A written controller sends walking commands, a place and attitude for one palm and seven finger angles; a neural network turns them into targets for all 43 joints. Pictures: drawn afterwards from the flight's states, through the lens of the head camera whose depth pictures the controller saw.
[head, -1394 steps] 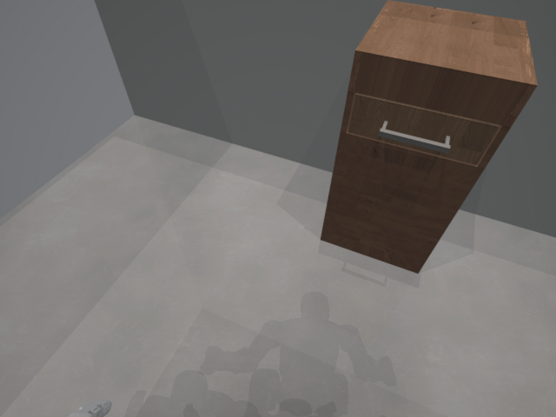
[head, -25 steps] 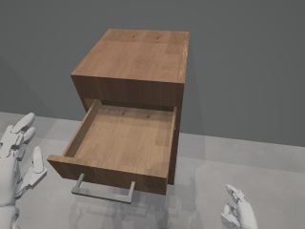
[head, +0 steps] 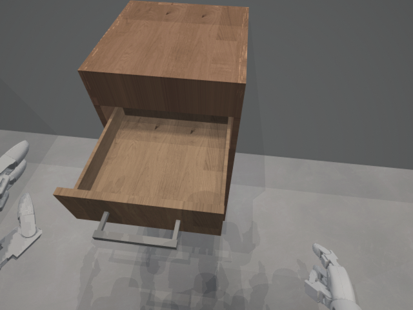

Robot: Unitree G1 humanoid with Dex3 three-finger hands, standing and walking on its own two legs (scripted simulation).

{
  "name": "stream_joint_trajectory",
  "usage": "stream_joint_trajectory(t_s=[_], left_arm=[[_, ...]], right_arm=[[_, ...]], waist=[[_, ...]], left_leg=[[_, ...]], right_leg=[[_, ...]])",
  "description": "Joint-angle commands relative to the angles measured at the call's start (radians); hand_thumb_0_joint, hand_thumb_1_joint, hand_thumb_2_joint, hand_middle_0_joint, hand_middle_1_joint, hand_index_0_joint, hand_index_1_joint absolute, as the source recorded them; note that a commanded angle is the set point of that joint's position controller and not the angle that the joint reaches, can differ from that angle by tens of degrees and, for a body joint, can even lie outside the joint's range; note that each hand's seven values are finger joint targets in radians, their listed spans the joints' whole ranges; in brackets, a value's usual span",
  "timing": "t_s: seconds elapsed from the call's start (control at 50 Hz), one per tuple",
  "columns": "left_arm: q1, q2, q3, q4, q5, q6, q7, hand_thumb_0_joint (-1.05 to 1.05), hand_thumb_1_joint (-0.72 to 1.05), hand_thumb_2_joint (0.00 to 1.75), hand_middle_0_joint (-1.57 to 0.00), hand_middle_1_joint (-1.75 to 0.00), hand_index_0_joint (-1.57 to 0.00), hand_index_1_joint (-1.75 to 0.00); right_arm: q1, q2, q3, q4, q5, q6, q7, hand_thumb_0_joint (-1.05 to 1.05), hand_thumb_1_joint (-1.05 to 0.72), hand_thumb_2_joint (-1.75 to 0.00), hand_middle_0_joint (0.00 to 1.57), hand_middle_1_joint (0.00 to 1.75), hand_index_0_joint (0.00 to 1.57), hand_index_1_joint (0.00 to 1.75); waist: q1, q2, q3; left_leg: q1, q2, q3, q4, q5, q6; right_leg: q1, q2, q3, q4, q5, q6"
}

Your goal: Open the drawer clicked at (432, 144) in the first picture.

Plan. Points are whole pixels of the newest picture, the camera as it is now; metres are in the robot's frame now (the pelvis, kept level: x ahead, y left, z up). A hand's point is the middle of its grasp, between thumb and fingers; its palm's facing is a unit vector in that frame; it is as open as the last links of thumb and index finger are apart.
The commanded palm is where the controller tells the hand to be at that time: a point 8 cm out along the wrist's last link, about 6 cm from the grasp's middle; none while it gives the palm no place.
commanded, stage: step back with the hand held close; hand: left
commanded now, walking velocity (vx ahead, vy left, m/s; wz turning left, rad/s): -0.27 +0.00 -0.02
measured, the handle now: (138, 230) +0.30 +0.18 -0.10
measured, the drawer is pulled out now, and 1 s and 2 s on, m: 0.30 0.30 0.30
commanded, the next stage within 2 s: stop stepping back and stand still in 1.00 s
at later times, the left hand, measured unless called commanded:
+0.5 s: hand (11, 270) +0.15 +0.24 +0.16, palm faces +0.35 -0.79 -0.51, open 7.5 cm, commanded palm +0.07 +0.28 +0.18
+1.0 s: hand out of the picture +0.08 +0.19 +0.17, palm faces +0.28 -0.85 -0.45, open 7.5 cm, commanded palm +0.01 +0.24 +0.18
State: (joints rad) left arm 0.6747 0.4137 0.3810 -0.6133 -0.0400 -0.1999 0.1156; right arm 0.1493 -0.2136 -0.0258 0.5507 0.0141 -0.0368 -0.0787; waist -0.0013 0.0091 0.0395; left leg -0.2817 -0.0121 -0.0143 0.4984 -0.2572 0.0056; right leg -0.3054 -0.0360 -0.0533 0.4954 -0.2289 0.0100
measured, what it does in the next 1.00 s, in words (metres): walks backwards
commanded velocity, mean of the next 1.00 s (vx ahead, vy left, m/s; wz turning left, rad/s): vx -0.36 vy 0.00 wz -0.02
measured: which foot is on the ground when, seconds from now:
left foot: down 0.00-1.00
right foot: down 0.00-0.72, up 0.74-1.00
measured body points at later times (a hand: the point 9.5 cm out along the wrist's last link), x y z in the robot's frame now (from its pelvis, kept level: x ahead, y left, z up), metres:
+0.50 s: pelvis -0.05 +0.00 -0.01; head -0.01 +0.01 +0.44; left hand +0.12 +0.28 +0.19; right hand +0.13 -0.23 -0.09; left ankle +0.00 +0.12 -0.74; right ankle -0.01 -0.12 -0.74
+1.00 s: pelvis -0.13 -0.03 +0.00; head -0.08 -0.01 +0.44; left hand +0.06 +0.24 +0.20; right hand +0.06 -0.24 -0.08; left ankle -0.05 +0.12 -0.74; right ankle -0.20 -0.15 -0.71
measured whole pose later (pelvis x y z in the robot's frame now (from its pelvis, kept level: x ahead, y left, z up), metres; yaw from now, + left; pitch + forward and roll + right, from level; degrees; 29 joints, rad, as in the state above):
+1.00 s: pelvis -0.13 -0.03 +0.00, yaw -3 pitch +4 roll -2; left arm 0.61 0.41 0.39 -0.69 -0.06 -0.23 0.13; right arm 0.11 -0.13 0.02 0.61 -0.02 -0.15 -0.02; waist 0.02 -0.03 0.05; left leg -0.43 0.09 0.01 0.49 -0.13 -0.04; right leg -0.30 0.00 -0.02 0.71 -0.42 0.02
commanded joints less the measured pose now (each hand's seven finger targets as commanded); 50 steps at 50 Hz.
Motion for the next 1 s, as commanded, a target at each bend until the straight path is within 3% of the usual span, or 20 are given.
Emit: stream_joint_trajectory(t_s=[0.0, 0.14, 0.22, 0.28, 0.32, 0.38, 0.44, 0.5, 0.56, 0.6, 0.62, 0.66, 0.68, 0.7, 0.72, 0.74, 0.78, 0.82, 0.9, 0.98], left_arm=[[-0.002, 0.137, 0.127, -0.219, -0.009, -0.076, 0.041, 0.0, 0.9, 0.9, -0.2, -0.3, -0.2, -0.3], [-0.054, 0.12, 0.095, -0.199, -0.005, -0.089, 0.057, 0.0, 0.9, 0.9, -0.2, -0.3, -0.2, -0.3], [-0.062, 0.133, 0.104, -0.214, -0.002, -0.095, 0.074, 0.0, 0.9, 0.9, -0.2, -0.3, -0.2, -0.3], [-0.061, 0.133, 0.104, -0.232, 0.005, -0.099, 0.079, 0.0, 0.9, 0.9, -0.2, -0.3, -0.2, -0.3], [-0.051, 0.132, 0.119, -0.231, 0.014, -0.101, 0.084, 0.0, 0.9, 0.9, -0.2, -0.3, -0.2, -0.3], [-0.021, 0.141, 0.141, -0.234, 0.009, -0.111, 0.071, 0.0, 0.9, 0.9, -0.2, -0.3, -0.2, -0.3], [-0.013, 0.137, 0.146, -0.245, 0.004, -0.124, 0.059, 0.0, 0.9, 0.9, -0.2, -0.3, -0.2, -0.3], [-0.007, 0.137, 0.149, -0.232, -0.006, -0.117, 0.053, 0.0, 0.9, 0.9, -0.2, -0.3, -0.2, -0.3], [-0.042, 0.145, 0.13, -0.22, -0.013, -0.113, 0.056, 0.0, 0.9, 0.9, -0.2, -0.3, -0.2, -0.3], [-0.061, 0.175, 0.16, -0.223, -0.008, -0.1, 0.068, 0.0, 0.9, 0.9, -0.2, -0.3, -0.2, -0.3], [-0.055, 0.142, 0.136, -0.217, -0.006, -0.094, 0.065, 0.0, 0.9, 0.9, -0.2, -0.3, -0.2, -0.3], [-0.045, 0.138, 0.136, -0.207, 0.004, -0.086, 0.064, 0.0, 0.9, 0.9, -0.2, -0.3, -0.2, -0.3], [-0.041, 0.134, 0.127, -0.228, 0.006, -0.092, 0.063, 0.0, 0.9, 0.9, -0.2, -0.3, -0.2, -0.3], [-0.06, 0.153, 0.137, -0.271, 0.019, -0.102, 0.063, 0.0, 0.9, 0.9, -0.2, -0.3, -0.2, -0.3], [-0.053, 0.154, 0.138, -0.29, 0.008, -0.115, 0.061, 0.0, 0.9, 0.9, -0.2, -0.3, -0.2, -0.3], [-0.025, 0.153, 0.145, -0.273, 0.004, -0.122, 0.055, 0.0, 0.9, 0.9, -0.2, -0.3, -0.2, -0.3], [-0.018, 0.115, 0.119, -0.32, -0.015, -0.12, 0.056, 0.0, 0.9, 0.9, -0.2, -0.3, -0.2, -0.3], [-0.023, 0.103, 0.103, -0.319, -0.013, -0.109, 0.055, 0.0, 0.9, 0.9, -0.2, -0.3, -0.2, -0.3], [-0.048, 0.102, 0.087, -0.273, -0.017, -0.095, 0.039, 0.0, 0.9, 0.9, -0.2, -0.3, -0.2, -0.3], [-0.046, 0.137, 0.132, -0.261, -0.044, -0.102, 0.016, 0.0, 0.9, 0.9, -0.2, -0.3, -0.2, -0.3]], right_arm=[[-0.091, -0.116, -0.032, -0.16, 0.0, -0.075, -0.013, 0.0, -0.9, -0.9, 0.2, 0.3, 0.2, 0.3], [-0.065, -0.114, -0.027, -0.15, 0.001, -0.097, -0.008, 0.0, -0.9, -0.9, 0.2, 0.3, 0.2, 0.3], [-0.059, -0.113, -0.027, -0.132, -0.006, -0.1, -0.01, 0.0, -0.9, -0.9, 0.2, 0.3, 0.2, 0.3], [-0.074, -0.116, -0.019, -0.148, -0.005, -0.104, -0.012, 0.0, -0.9, -0.9, 0.2, 0.3, 0.2, 0.3], [-0.085, -0.114, -0.015, -0.161, -0.002, -0.11, -0.017, 0.0, -0.9, -0.9, 0.2, 0.3, 0.2, 0.3], [-0.078, -0.113, -0.025, -0.16, -0.002, -0.127, -0.01, 0.0, -0.9, -0.9, 0.2, 0.3, 0.2, 0.3], [-0.068, -0.112, -0.026, -0.145, -0.012, -0.139, -0.001, 0.0, -0.9, -0.9, 0.2, 0.3, 0.2, 0.3], [-0.069, -0.112, -0.036, -0.132, -0.007, -0.138, 0.007, 0.0, -0.9, -0.9, 0.2, 0.3, 0.2, 0.3], [-0.049, -0.104, -0.043, -0.109, 0.002, -0.122, 0.016, 0.0, -0.9, -0.9, 0.2, 0.3, 0.2, 0.3], [-0.068, -0.094, -0.044, -0.092, -0.009, -0.098, 0.017, 0.0, -0.9, -0.9, 0.2, 0.3, 0.2, 0.3], [-0.075, -0.072, -0.028, -0.098, -0.013, -0.092, 0.014, 0.0, -0.9, -0.9, 0.2, 0.3, 0.2, 0.3], [-0.081, -0.069, -0.009, -0.093, -0.017, -0.076, 0.004, 0.0, -0.9, -0.9, 0.2, 0.3, 0.2, 0.3], [-0.086, -0.092, -0.021, -0.092, -0.016, -0.078, -0.003, 0.0, -0.9, -0.9, 0.2, 0.3, 0.2, 0.3], [-0.109, -0.115, -0.038, -0.113, -0.018, -0.086, -0.007, 0.0, -0.9, -0.9, 0.2, 0.3, 0.2, 0.3], [-0.082, -0.097, -0.041, -0.112, -0.023, -0.111, 0.004, 0.0, -0.9, -0.9, 0.2, 0.3, 0.2, 0.3], [-0.066, -0.091, -0.049, -0.11, -0.033, -0.131, 0.005, 0.0, -0.9, -0.9, 0.2, 0.3, 0.2, 0.3], [-0.04, -0.094, -0.051, -0.078, -0.038, -0.154, 0.011, 0.0, -0.9, -0.9, 0.2, 0.3, 0.2, 0.3], [-0.046, -0.098, -0.051, -0.059, -0.029, -0.163, 0.02, 0.0, -0.9, -0.9, 0.2, 0.3, 0.2, 0.3], [-0.057, -0.104, -0.033, -0.052, -0.024, -0.166, 0.035, 0.0, -0.9, -0.9, 0.2, 0.3, 0.2, 0.3], [-0.091, -0.119, -0.021, -0.073, -0.014, -0.16, 0.039, 0.0, -0.9, -0.9, 0.2, 0.3, 0.2, 0.3]], waist=[[0.009, 0.067, -0.182], [-0.008, -0.018, -0.109], [-0.007, -0.044, -0.117], [-0.004, 0.07, -0.09], [0.0, 0.17, -0.101], [0.013, 0.117, -0.182], [0.013, 0.132, -0.188], [0.011, 0.063, -0.218], [-0.008, -0.151, -0.176], [0.004, -0.216, -0.199], [-0.002, -0.222, -0.172], [-0.019, -0.122, -0.122], [-0.018, 0.023, -0.114], [-0.005, 0.23, -0.129], [-0.003, 0.229, -0.194], [-0.01, 0.247, -0.226], [-0.005, 0.174, -0.223], [0.003, 0.194, -0.234], [-0.001, 0.225, -0.205], [0.017, 0.19, -0.209]], left_leg=[[-0.096, 0.133, -0.092, -0.099, 0.235, 0.036], [-0.137, 0.068, -0.064, -0.015, -0.111, 0.033], [-0.053, 0.048, -0.052, 0.026, -0.132, 0.023], [-0.144, 0.111, -0.116, -0.117, -0.188, 0.042], [-0.331, 0.194, -0.189, -0.239, -0.221, 0.076], [-0.287, 0.191, -0.16, -0.137, 0.063, 0.076], [-0.276, 0.205, -0.16, -0.118, 0.165, 0.079], [-0.239, 0.159, -0.104, -0.018, 0.122, 0.058], [-0.117, 0.001, -0.01, 0.246, -0.14, -0.002], [-0.055, -0.021, -0.012, 0.45, -0.189, -0.012], [-0.061, 0.009, -0.042, 0.381, -0.216, -0.003], [-0.021, 0.019, -0.009, 0.015, -0.098, 0.001], [-0.05, 0.104, -0.088, -0.181, 0.032, 0.034], [-0.117, 0.281, -0.264, -0.22, 0.231, 0.094], [-0.071, 0.361, -0.267, -0.191, 0.453, 0.142], [-0.112, 0.381, -0.294, -0.206, 0.387, 0.164], [0.049, 0.362, -0.218, -0.108, 0.647, 0.177], [0.154, 0.32, -0.146, -0.077, 0.742, 0.15], [0.165, 0.309, -0.138, -0.091, 0.648, 0.126], [0.042, 0.278, -0.137, -0.062, 0.376, 0.095]], right_leg=[[0.17, -0.039, 0.045, 0.034, 0.19, -0.017], [0.017, -0.108, 0.173, -0.116, -0.066, -0.049], [-0.075, -0.137, 0.181, -0.177, -0.183, -0.069], [-0.02, -0.066, 0.119, -0.085, -0.226, -0.031], [0.167, 0.002, 0.057, 0.104, -0.117, -0.003], [0.214, -0.003, 0.065, 0.148, 0.121, -0.003], [0.199, 0.0, 0.074, 0.171, 0.122, -0.011], [0.162, -0.051, 0.149, 0.102, 0.174, -0.038], [-0.073, -0.24, 0.365, -0.195, -0.024, -0.134], [-0.134, -0.315, 0.383, -0.259, -0.017, -0.193], [-0.11, -0.303, 0.323, -0.215, 0.081, -0.185], [-0.083, -0.176, 0.182, -0.099, 0.138, -0.092], [-0.049, -0.087, 0.126, 0.039, 0.115, -0.039], [-0.02, 0.006, 0.052, 0.249, 0.039, 0.006], [-0.062, 0.037, 0.065, 0.423, -0.205, 0.005], [-0.074, 0.047, 0.096, 0.623, -0.309, -0.002], [-0.193, 0.047, 0.118, 0.649, -0.298, 0.006], [-0.193, 0.041, 0.072, 0.539, -0.267, 0.012], [-0.102, 0.041, 0.033, 0.285, -0.22, 0.007], [0.087, 0.031, 0.018, -0.024, -0.041, 0.007]])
